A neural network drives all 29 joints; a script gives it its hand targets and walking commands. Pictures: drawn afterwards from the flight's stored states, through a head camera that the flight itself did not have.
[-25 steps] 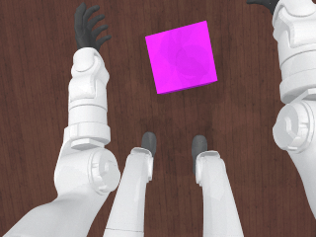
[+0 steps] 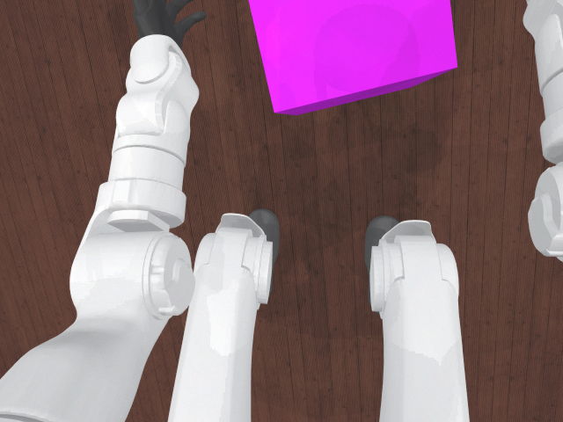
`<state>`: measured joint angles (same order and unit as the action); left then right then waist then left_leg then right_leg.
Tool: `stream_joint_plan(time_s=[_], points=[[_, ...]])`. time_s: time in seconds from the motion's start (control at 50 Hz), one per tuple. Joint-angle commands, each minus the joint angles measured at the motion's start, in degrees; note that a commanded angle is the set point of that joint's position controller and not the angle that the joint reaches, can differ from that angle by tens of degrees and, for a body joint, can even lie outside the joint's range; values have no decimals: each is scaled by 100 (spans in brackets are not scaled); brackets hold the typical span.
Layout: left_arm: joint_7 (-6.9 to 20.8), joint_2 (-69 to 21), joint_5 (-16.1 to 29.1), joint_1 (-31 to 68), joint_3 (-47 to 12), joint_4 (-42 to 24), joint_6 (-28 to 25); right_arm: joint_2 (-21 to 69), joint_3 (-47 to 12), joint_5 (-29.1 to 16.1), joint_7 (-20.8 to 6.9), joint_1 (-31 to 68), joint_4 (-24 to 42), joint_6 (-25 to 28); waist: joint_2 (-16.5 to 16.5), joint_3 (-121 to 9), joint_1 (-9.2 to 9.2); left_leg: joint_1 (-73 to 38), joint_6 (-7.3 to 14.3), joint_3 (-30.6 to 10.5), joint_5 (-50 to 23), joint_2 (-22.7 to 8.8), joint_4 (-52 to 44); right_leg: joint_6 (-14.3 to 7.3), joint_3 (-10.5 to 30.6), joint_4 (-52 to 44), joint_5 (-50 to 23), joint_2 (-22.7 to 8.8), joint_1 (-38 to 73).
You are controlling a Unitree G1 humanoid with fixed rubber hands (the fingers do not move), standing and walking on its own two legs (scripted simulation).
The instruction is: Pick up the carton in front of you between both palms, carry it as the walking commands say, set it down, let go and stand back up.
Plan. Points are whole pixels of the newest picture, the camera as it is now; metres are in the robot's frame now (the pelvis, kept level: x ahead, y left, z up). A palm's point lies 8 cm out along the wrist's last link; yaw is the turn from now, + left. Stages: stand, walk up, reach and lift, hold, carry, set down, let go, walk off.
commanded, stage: reach and lift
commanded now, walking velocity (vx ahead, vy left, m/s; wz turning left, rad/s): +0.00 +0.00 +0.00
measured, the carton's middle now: (342, 27) +0.55 -0.05 -0.33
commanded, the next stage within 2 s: none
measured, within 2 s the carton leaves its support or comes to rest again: leaves its support in 1.14 s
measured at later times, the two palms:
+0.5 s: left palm (203, 38) +0.54 +0.14 -0.26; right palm out of the picture +0.58 -0.22 -0.26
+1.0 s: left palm (217, 33) +0.54 +0.11 -0.25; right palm out of the picture +0.57 -0.19 -0.25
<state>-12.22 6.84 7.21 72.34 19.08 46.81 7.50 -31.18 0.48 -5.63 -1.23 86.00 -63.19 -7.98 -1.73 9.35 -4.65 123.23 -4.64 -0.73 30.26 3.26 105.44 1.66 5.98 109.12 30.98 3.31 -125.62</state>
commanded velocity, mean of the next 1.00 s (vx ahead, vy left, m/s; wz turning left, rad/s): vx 0.00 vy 0.00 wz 0.00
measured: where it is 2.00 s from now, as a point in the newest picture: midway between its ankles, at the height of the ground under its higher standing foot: (318, 275)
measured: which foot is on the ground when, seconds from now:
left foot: down 0.00-1.00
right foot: down 0.00-1.00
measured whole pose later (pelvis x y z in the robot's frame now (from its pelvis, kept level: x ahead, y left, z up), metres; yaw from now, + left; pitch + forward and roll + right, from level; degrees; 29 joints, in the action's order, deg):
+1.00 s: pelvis -0.01 -0.01 -0.09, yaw +1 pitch +34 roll +5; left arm -9.6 6.5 -0.8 88.6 27.9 57.2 11.2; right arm -26.8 0.3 -0.3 -3.6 99.4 -71.7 -12.0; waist -4.1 26.4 -1.8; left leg 126.1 -6.9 -1.9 32.7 5.3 124.0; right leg -1.0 3.4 128.4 34.5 0.5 -128.3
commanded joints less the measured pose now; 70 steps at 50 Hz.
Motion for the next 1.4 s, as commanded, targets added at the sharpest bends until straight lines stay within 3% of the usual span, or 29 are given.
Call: stream_joint_plan(time_s=[0.0,0.06,0.12,0.2,0.28,0.38,0.46,0.58,0.68,0.78,0.8,0.86,0.9,0.94,1.06,1.18,1.24,1.3,1.38], points=[[-74,825,181,1664,-100,-480,-3,-721,-192,-216,-22,2379,462,2,1439,-7452,-154,-3190,0,770,-1858,53,-240,34,-566,-497,-2045,-230,4667],[-19,817,107,2066,-42,-48,56,-741,-227,-207,-68,2577,-16,-30,1241,-6513,-122,-3034,-12,734,-1282,-3,12,-23,-537,-396,-1119,-306,3781],[64,812,-1,2319,14,363,24,-788,-162,-143,-114,2720,-424,16,997,-5806,-61,-2923,-38,702,-1071,-38,287,-98,-484,-226,-747,-353,3238],[132,937,-81,2676,44,655,-113,-879,-202,-169,-129,2995,-647,147,793,-5402,-60,-2889,-39,678,-1214,-59,671,-142,-395,117,-847,-395,3059],[88,1119,14,3036,-98,590,-290,-1005,-299,-394,-55,3360,-379,310,642,-5570,-58,-3015,-13,705,-1672,-27,1001,-172,-336,440,-1308,-388,3205],[66,862,386,2907,-376,817,-333,-989,-665,-533,-30,3389,-418,375,841,-5843,109,-3124,2,718,-2281,73,1265,-151,-307,741,-2167,-407,3730],[13,861,336,2560,-292,785,-340,-775,-765,-599,-59,3127,-376,329,1042,-6147,40,-3065,32,808,-2393,152,1314,-97,-323,830,-2521,-398,4056],[35,768,57,2348,-61,964,-361,-518,-631,-452,-81,2744,-685,282,925,-5290,-40,-2699,21,775,-2023,151,1238,-111,-294,691,-1991,-374,3332],[79,506,59,2656,-156,860,-368,-297,-687,-435,-91,3027,-549,296,871,-5153,36,-2849,30,708,-1879,174,1194,-133,-330,582,-1610,-349,3074],[206,-461,-86,3071,-187,852,-275,763,-747,-294,-281,3365,-486,175,839,-4863,114,-3047,31,705,-1565,308,1141,-166,-407,539,-1220,-249,3068],[352,-1093,-211,3285,-198,823,-214,1536,-794,-238,-455,3477,-495,106,853,-4716,70,-3070,47,722,-1492,361,1123,-173,-450,547,-1110,-199,3013],[1052,-3355,-494,4212,-458,706,100,4010,-807,104,-1126,3626,-418,-112,814,-4317,241,-2727,114,712,-1330,521,1258,-243,-518,643,-1141,-63,2802],[1412,-4104,-596,4394,-516,558,280,4928,-628,211,-1447,3298,-244,-276,681,-4202,320,-2543,126,745,-1257,558,1311,-294,-578,672,-1205,11,2712],[1592,-4494,-569,4322,-570,415,382,5331,-516,212,-1601,3090,-57,-357,513,-4232,356,-2396,135,777,-1293,578,1322,-331,-598,664,-1289,44,2566],[1738,-5155,-54,4382,-1024,101,449,6022,-796,32,-1599,3035,713,-419,594,-5175,486,-2117,230,815,-1860,590,1412,-343,-539,735,-2246,78,3223],[1578,-5729,395,4655,-2010,-927,554,6854,-1446,-481,-1323,3423,2349,-472,972,-8408,446,-2646,185,904,-2751,626,1245,-190,-621,757,-3999,202,5459],[1564,-5884,350,4663,-2347,-1437,720,7344,-1549,-457,-1177,3337,2933,-642,1152,-9643,353,-2735,155,951,-2821,652,1014,-106,-714,611,-4382,298,6247],[1531,-6079,61,4443,-2438,-1686,850,7757,-1382,-209,-1095,2669,2607,-846,1062,-9149,271,-2751,160,926,-2389,697,656,-26,-854,216,-3510,411,5529],[1660,-6122,-660,3821,-1643,-850,1055,7873,-577,511,-1211,1932,1413,-1059,927,-7081,171,-2411,222,884,-1097,710,83,-46,-942,-522,-1539,456,3746]])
